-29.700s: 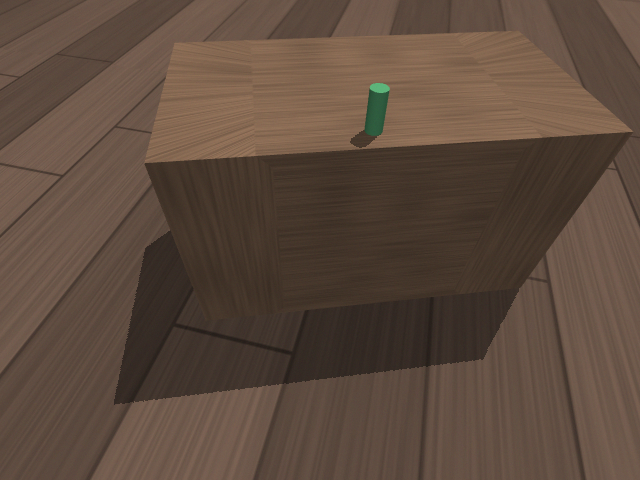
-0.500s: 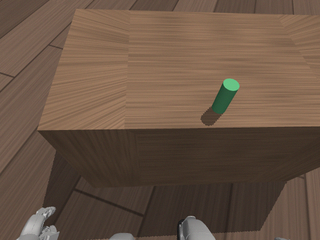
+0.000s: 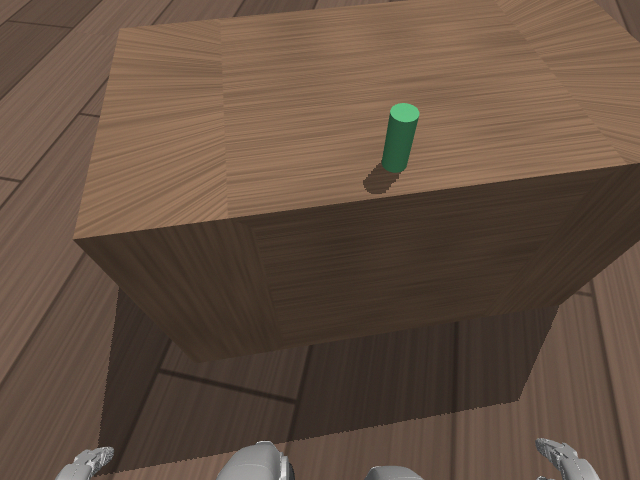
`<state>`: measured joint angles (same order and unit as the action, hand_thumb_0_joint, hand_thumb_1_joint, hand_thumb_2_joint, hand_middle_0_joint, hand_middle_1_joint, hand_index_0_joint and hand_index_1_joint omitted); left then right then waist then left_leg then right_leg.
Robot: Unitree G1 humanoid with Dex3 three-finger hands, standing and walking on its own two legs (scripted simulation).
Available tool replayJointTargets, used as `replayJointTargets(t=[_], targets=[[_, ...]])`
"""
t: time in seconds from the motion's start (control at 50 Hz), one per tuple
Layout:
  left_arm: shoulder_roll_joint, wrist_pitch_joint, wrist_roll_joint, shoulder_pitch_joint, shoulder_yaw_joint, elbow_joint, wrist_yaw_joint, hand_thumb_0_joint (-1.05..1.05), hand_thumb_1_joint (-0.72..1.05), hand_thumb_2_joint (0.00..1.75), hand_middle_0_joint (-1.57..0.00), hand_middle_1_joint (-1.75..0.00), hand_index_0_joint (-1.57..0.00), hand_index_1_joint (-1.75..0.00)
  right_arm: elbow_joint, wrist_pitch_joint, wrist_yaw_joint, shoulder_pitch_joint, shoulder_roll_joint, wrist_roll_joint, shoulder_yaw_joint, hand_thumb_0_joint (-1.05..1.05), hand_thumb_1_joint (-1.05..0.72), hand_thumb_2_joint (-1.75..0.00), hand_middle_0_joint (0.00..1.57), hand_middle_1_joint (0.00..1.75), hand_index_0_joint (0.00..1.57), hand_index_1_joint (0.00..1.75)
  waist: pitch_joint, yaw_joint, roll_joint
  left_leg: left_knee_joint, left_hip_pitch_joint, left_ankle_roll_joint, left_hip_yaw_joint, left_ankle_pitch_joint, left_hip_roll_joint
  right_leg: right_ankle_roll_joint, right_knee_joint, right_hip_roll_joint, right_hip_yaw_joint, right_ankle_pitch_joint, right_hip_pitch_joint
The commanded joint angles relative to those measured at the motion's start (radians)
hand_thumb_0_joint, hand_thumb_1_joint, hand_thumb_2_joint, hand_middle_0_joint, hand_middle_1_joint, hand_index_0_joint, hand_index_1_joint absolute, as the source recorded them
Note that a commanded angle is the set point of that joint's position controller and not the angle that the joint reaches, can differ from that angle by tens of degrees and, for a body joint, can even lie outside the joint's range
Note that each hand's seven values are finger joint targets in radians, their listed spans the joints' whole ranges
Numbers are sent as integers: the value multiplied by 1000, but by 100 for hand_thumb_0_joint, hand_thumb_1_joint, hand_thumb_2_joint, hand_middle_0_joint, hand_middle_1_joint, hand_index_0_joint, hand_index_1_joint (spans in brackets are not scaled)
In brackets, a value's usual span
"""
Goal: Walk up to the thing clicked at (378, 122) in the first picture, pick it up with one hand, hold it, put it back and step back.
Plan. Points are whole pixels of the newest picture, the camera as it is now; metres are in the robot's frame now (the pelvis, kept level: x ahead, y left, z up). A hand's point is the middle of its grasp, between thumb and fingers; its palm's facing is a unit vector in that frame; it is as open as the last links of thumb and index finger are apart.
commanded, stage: step back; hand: right
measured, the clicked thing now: (399, 139) +0.61 -0.12 +0.00
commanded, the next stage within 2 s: none
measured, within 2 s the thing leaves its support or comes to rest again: neither
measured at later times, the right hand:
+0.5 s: hand out of the picture -0.05 -0.28 -0.13, palm faces -0.14 +0.89 -0.44, open 7.3 cm
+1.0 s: hand out of the picture -0.18 -0.34 -0.15, palm faces -0.10 +0.92 -0.38, open 7.3 cm
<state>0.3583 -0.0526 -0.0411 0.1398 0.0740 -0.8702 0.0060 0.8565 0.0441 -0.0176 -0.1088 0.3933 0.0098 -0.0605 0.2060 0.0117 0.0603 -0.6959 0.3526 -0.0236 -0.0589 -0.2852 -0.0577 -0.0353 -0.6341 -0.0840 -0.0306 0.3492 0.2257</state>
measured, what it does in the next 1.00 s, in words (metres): walks backwards: left foot, then right foot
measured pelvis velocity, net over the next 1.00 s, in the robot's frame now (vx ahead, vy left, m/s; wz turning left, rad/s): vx -0.30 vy -0.08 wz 0.06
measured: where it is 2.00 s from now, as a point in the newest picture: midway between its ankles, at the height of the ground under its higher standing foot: outside the picture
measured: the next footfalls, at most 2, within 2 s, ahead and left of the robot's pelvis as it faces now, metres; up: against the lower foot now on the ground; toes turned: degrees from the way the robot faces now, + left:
left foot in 0.38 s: -0.09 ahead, +0.10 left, +0.00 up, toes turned +4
right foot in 0.76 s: -0.23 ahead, -0.20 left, +0.00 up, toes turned +5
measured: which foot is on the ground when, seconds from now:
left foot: down 0.00-0.00, up 0.02-0.36, down 0.38-0.80, up 0.82-1.00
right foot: down 0.00-0.42, up 0.44-0.74, down 0.76-1.00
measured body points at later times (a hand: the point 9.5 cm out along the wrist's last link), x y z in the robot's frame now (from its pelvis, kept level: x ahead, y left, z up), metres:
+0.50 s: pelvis -0.14 -0.01 +0.01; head -0.10 +0.01 +0.45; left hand -0.05 +0.30 -0.12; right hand -0.04 -0.32 -0.10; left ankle -0.13 +0.10 -0.72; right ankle -0.08 -0.13 -0.66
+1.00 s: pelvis -0.30 -0.08 +0.01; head -0.25 -0.10 +0.45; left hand -0.25 +0.24 -0.10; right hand -0.17 -0.39 -0.12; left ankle -0.32 +0.06 -0.66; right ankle -0.27 -0.20 -0.72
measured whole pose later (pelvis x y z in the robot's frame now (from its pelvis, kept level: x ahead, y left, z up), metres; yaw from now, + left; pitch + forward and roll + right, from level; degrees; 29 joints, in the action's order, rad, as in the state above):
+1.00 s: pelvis -0.30 -0.08 +0.01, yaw +4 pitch -1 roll +2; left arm 0.36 -0.05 -0.05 0.21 0.06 -0.84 0.00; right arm 0.86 0.06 -0.03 -0.17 0.41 0.01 -0.05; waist 0.13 -0.03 0.02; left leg -1.05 0.45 0.01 0.12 -0.48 0.09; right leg 0.00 -0.63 0.03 -0.05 0.30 0.32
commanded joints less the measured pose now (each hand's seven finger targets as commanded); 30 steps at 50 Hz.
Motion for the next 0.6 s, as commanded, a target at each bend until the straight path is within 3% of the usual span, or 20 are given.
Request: replayJointTargets(t=[0.0,0.02,0.06,0.08,0.1,0.12,0.18,0.22,0.28,0.34,0.36,0.38,0.4,0.42,0.44,0.46,0.48,0.5,0.54,0.58], targets=[[349,32,-5,-3,88,128,-14,0,90,90,-20,-30,-20,-30,-85,-14,-28,17,186,-12,-49,0,-90,-90,20,30,20,30,-165,-65,-346,-405,42,26,153,-388,125,-287,314,463,-517,-445,116],[309,31,0,-23,81,142,-14,0,90,90,-20,-30,-20,-30,-64,-12,-26,-25,206,-10,-51,0,-90,-90,20,30,20,30,-123,-44,-291,-465,37,26,198,-362,113,-271,322,444,-479,-423,167],[233,32,9,-72,62,172,-20,0,90,90,-20,-30,-20,-30,-36,-14,-19,-76,199,-20,-38,0,-90,-90,20,30,20,30,-143,-8,-191,-470,81,16,227,-260,165,-178,244,300,-247,-550,63],[218,30,9,-71,63,167,-23,0,90,90,-20,-30,-20,-30,-33,-19,-23,-80,184,-18,-29,0,-90,-90,20,30,20,30,-169,-4,-184,-469,103,21,213,-229,177,-140,213,256,-192,-578,15],[214,28,5,-54,64,168,-23,0,90,90,-20,-30,-20,-30,-35,-24,-28,-86,183,-13,-26,0,-90,-90,20,30,20,30,-197,-16,-176,-469,109,32,208,-206,180,-131,193,236,-177,-582,-19],[210,28,3,-22,64,176,-24,0,90,90,-20,-30,-20,-30,-40,-27,-30,-89,190,-14,-23,0,-90,-90,20,30,20,30,-224,-37,-177,-449,131,41,195,-197,179,-145,179,240,-187,-588,-77],[207,22,-2,15,67,193,-28,0,90,90,-20,-30,-20,-30,-52,-35,-36,-101,174,-9,-18,0,-90,-90,20,30,20,30,-267,-61,-208,-315,176,64,163,-232,141,-193,171,296,-208,-572,-219],[213,17,-3,28,69,203,-32,0,90,90,-20,-30,-20,-30,-63,-40,-35,-98,176,-2,-22,0,-90,-90,20,30,20,30,-285,-70,-236,-202,149,64,142,-245,106,-202,155,326,-228,-583,-243],[230,9,-1,-4,71,213,-30,0,90,90,-20,-30,-20,-30,-52,-43,-27,-156,176,6,-31,0,-90,-90,20,30,20,30,-318,-46,-276,-11,40,38,107,-197,73,-178,130,328,-229,-523,-203],[245,-6,11,-39,63,217,-18,0,90,90,-20,-30,-20,-30,-19,-45,-18,-224,181,14,-45,0,-90,-90,20,30,20,30,-329,-2,-207,238,-143,-2,45,50,88,-102,78,284,-174,-314,-67],[223,-11,12,-33,55,219,-14,0,90,90,-20,-30,-20,-30,-22,-46,-16,-216,209,21,-56,0,-90,-90,20,30,20,30,-304,-1,-114,282,-167,-35,151,45,21,-59,45,234,-146,-160,30],[190,-10,15,-32,47,227,-10,0,90,90,-20,-30,-20,-30,-37,-46,-14,-189,286,37,-75,0,-90,-90,20,30,20,30,-283,1,78,344,-208,-129,443,68,-187,-4,-118,114,-75,65,233],[225,-7,13,-106,70,230,-19,0,90,90,-20,-30,-20,-30,-63,-40,-6,-110,375,40,-91,0,-90,-90,20,30,20,30,-213,33,204,435,4,-267,609,57,-363,30,-385,7,-24,277,236],[246,-11,0,-98,84,217,-24,0,90,90,-20,-30,-20,-30,-89,-50,-15,-25,383,38,-96,0,-90,-90,20,30,20,30,-152,12,188,467,134,-320,679,49,-433,32,-592,27,-147,282,190],[249,-14,6,-66,88,192,-18,0,90,90,-20,-30,-20,-30,-93,-57,-22,6,331,43,-78,0,-90,-90,20,30,20,30,-134,-18,93,428,133,-291,571,127,-379,31,-643,12,-172,235,179],[220,-14,20,-18,84,164,-12,0,90,90,-20,-30,-20,-30,-99,-58,-21,22,277,50,-57,0,-90,-90,20,30,20,30,-144,-50,31,374,65,-233,410,264,-267,28,-664,-30,-189,185,212],[211,-16,25,20,84,141,-9,0,90,90,-20,-30,-20,-30,-104,-58,-23,45,242,48,-51,0,-90,-90,20,30,20,30,-147,-73,16,354,39,-188,315,294,-203,22,-690,-41,-184,137,235],[209,-17,25,52,83,129,-6,0,90,90,-20,-30,-20,-30,-98,-58,-24,34,232,42,-52,0,-90,-90,20,30,20,30,-149,-80,13,351,7,-155,265,246,-161,24,-689,-58,-179,95,253],[200,-12,21,71,79,120,-4,0,90,90,-20,-30,-20,-30,-89,-55,-20,-5,229,32,-54,0,-90,-90,20,30,20,30,-168,-53,57,324,-105,-163,270,225,-152,53,-629,-41,-159,88,276],[189,-2,13,63,70,130,-9,0,90,90,-20,-30,-20,-30,-92,-48,-20,-42,227,24,-60,0,-90,-90,20,30,20,30,-210,-24,92,274,-251,-196,272,276,-179,76,-477,-8,-143,127,306]])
